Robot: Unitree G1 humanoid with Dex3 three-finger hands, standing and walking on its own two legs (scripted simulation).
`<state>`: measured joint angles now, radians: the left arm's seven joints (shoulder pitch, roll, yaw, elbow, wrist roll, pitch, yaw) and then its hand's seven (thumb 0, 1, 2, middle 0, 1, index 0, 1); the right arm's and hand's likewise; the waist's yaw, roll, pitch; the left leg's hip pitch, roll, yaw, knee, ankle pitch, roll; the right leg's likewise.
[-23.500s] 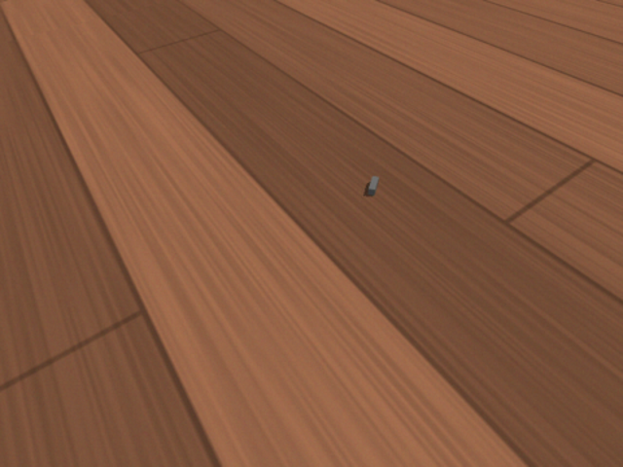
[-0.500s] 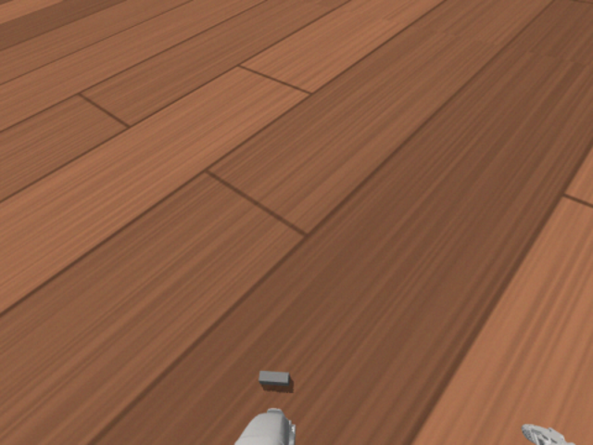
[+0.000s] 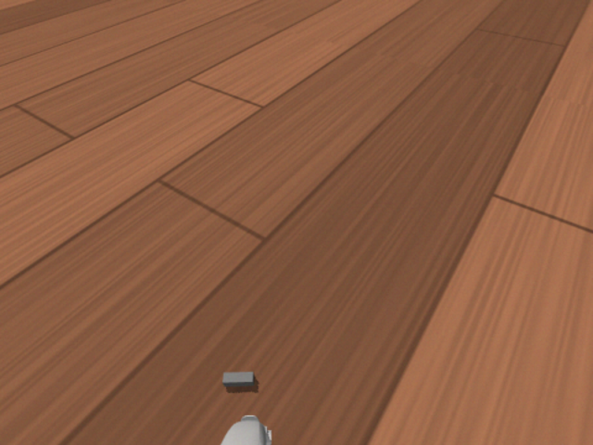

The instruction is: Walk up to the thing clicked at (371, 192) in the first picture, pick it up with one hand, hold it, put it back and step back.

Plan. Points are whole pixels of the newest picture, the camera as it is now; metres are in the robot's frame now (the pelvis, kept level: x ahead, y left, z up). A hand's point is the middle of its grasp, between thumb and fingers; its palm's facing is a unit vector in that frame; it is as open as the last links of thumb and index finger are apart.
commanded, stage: walk up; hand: left
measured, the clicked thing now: (238, 379) +0.46 +0.24 -0.73
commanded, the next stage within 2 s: stand in 1.62 s
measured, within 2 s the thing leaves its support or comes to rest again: neither
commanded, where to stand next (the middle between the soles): +0.09 +0.00 m, yaw +1 degrees
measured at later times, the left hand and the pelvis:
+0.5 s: hand out of the picture +0.01 +0.23 -0.13, palm faces +0.05 -0.94 -0.33, open 7.4 cm; pelvis -0.07 -0.02 +0.02, yaw +4 degrees
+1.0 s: hand out of the picture -0.02 +0.26 -0.12, palm faces +0.05 -0.94 -0.34, open 7.4 cm; pelvis -0.07 +0.00 +0.04, yaw +3 degrees
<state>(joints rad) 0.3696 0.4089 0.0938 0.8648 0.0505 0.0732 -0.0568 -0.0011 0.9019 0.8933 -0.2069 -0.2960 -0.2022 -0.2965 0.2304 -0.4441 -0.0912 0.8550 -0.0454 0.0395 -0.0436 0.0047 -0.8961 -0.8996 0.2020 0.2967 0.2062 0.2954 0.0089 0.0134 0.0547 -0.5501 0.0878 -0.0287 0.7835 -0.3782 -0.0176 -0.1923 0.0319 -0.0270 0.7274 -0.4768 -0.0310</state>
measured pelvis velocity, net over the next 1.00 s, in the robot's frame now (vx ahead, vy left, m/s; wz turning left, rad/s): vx -0.07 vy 0.00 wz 0.06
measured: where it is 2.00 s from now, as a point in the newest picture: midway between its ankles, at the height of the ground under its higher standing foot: outside the picture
